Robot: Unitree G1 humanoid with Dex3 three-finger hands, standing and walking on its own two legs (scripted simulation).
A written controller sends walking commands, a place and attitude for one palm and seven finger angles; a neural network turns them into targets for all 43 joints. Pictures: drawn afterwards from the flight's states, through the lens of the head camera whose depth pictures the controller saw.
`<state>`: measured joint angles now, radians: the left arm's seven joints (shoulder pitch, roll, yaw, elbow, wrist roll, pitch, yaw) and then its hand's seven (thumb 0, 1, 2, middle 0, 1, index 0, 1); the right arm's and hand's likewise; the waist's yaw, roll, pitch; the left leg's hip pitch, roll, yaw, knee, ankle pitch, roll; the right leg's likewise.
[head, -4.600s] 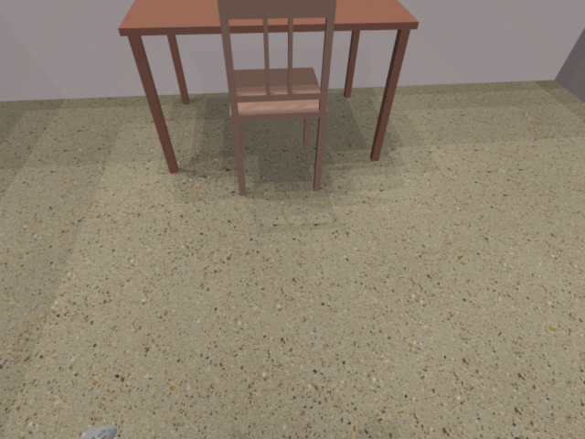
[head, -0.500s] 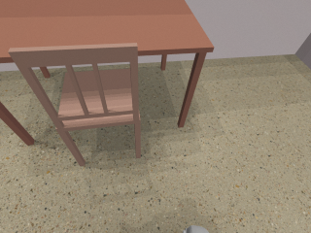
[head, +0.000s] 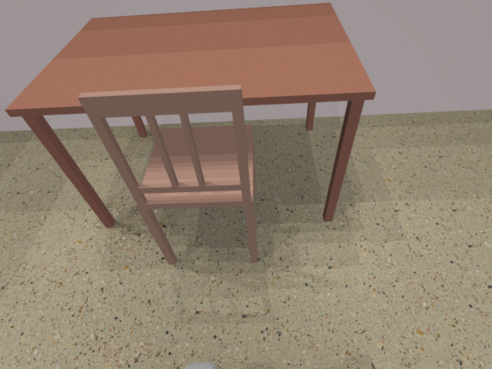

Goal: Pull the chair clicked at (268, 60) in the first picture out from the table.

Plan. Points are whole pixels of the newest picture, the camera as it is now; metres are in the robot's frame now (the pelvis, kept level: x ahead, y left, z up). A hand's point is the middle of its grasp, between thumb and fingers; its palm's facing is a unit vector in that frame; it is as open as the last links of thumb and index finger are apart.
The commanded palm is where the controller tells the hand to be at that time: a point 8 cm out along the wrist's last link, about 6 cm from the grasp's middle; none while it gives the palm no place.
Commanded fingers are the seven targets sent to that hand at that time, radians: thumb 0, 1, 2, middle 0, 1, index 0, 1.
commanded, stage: take the last steps up to it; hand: left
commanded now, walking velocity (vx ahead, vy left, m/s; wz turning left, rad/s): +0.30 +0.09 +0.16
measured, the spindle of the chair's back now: (163, 153) +0.69 +0.28 -0.10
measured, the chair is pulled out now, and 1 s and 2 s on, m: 0.00 0.00 0.00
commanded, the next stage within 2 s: come to a stop and stand still in 0.78 s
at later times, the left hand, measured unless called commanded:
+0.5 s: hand out of the picture +0.02 +0.28 -0.18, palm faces +0.14 -0.98 -0.17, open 7.4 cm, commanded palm none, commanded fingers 0.00 0.90 0.90 -0.20 -0.30 -0.20 -0.30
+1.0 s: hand (138, 301) +0.28 +0.27 -0.17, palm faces +0.06 -0.97 -0.24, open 7.2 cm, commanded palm none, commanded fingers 0.00 0.90 0.90 -0.20 -0.30 -0.20 -0.30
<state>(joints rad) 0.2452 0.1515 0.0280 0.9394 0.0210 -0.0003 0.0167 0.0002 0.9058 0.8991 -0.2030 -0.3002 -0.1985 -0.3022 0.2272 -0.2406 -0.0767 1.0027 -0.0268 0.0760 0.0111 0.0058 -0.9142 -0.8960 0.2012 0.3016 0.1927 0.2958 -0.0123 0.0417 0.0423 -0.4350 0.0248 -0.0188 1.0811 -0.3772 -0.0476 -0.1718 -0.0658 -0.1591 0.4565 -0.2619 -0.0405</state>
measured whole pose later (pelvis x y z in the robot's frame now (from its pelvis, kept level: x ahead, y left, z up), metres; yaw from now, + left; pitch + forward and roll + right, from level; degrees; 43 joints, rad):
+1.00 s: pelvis +0.22 +0.08 -0.01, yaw +2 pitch -1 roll +0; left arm 0.19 0.15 0.04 1.04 0.01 -0.03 0.03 -0.01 0.94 0.90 -0.20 -0.30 -0.20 -0.30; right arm 0.30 -0.14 -0.03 1.09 -0.02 -0.01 -0.03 0.01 -0.91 -0.90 0.20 0.30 0.19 0.30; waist -0.04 0.04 0.05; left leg -0.42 0.06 0.02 1.02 -0.40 0.00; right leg -0.25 0.04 -0.12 0.45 -0.19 -0.09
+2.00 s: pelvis +0.22 +0.10 -0.01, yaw +0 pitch -1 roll +1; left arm 0.29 0.12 0.02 1.13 0.01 0.01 0.03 0.00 0.91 0.90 -0.20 -0.30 -0.20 -0.30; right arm 0.31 -0.15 -0.01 1.15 -0.02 0.02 -0.03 0.00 -0.92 -0.90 0.20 0.30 0.19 0.30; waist 0.00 -0.02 0.06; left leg -0.24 0.02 0.03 0.48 -0.21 -0.01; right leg -0.07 -0.02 -0.04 0.46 -0.36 0.00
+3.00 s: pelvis +0.22 +0.11 -0.01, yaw +0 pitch -1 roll +1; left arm 0.29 0.18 -0.01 1.03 0.02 0.00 0.04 0.00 0.91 0.90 -0.20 -0.30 -0.19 -0.30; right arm 0.24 -0.18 0.01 1.06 -0.01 0.00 -0.01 0.01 -0.92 -0.90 0.20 0.30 0.19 0.30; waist 0.00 -0.01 0.04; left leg -0.26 0.00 0.04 0.52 -0.23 0.01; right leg -0.10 -0.04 -0.02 0.50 -0.38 0.02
